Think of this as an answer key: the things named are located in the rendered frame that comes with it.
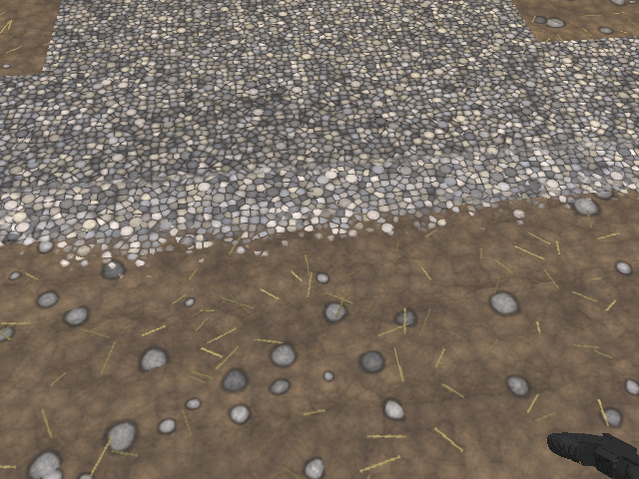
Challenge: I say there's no right robot hand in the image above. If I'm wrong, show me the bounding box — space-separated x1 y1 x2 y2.
547 432 639 479

